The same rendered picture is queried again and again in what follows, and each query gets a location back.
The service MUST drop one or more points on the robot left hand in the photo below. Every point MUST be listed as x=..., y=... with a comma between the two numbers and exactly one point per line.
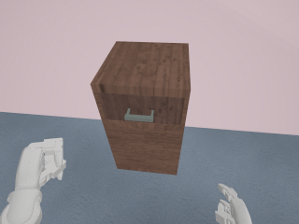
x=29, y=173

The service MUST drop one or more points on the handle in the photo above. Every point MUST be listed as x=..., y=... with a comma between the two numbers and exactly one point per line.
x=143, y=118

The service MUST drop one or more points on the cabinet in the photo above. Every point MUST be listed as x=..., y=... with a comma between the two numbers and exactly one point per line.
x=153, y=69

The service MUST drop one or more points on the robot right hand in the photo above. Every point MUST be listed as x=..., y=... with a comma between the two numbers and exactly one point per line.
x=234, y=212

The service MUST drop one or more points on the drawer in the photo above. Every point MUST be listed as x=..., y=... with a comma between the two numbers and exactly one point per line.
x=166, y=110

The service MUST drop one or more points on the left robot forearm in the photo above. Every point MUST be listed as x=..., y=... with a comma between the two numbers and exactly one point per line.
x=23, y=208

